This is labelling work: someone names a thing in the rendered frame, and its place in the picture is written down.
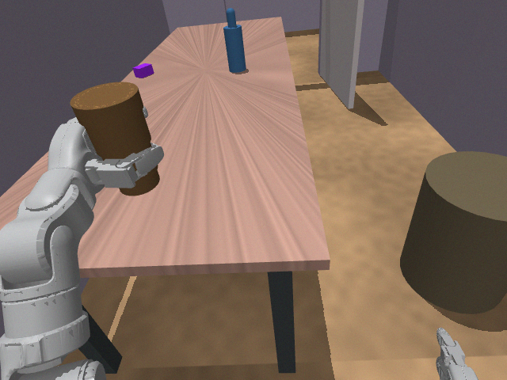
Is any left robot hand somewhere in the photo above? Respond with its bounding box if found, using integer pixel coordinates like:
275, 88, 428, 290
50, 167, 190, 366
48, 106, 164, 194

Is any right robot hand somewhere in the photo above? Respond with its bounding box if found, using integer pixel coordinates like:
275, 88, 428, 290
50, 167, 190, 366
436, 328, 478, 380

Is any left robot arm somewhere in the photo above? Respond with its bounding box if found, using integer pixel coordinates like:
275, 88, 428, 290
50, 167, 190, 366
0, 168, 106, 380

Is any table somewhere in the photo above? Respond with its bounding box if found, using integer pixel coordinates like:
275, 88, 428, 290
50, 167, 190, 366
0, 17, 330, 374

